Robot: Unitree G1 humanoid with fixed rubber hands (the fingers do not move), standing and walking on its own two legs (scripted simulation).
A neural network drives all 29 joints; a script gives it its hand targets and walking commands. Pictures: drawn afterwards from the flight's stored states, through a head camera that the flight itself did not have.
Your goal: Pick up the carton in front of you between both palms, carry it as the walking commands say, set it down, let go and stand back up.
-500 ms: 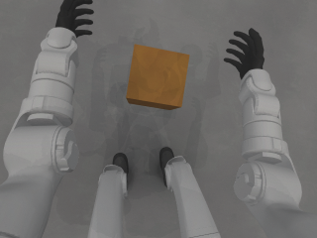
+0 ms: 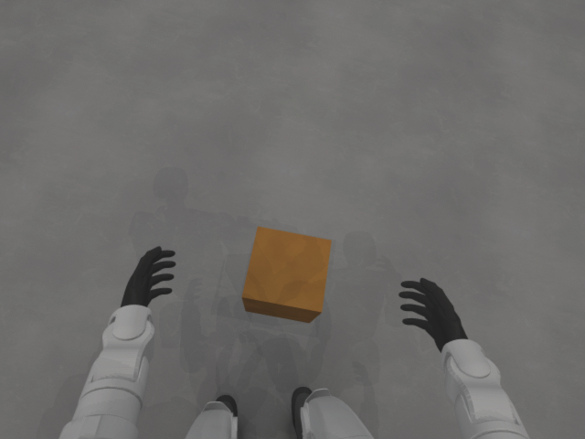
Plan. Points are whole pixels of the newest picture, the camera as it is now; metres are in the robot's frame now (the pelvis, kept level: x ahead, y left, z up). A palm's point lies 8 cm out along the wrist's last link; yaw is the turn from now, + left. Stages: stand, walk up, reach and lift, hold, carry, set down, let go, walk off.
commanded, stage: let go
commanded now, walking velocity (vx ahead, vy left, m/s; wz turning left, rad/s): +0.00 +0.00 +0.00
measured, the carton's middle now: (285, 278) +0.45 -0.07 -0.62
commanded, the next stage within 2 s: stand in 0.82 s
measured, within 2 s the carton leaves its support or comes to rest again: neither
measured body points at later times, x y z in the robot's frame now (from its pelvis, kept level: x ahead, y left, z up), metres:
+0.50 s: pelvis +0.03 +0.03 +0.03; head +0.05 +0.03 +0.48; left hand +0.20 +0.27 -0.04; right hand +0.20 -0.20 -0.04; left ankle +0.01 +0.14 -0.71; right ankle +0.01 -0.10 -0.71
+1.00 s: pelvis +0.02 +0.01 +0.02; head +0.03 +0.00 +0.47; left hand +0.17 +0.29 -0.06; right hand +0.18 -0.27 -0.06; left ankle +0.01 +0.14 -0.71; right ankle +0.01 -0.10 -0.71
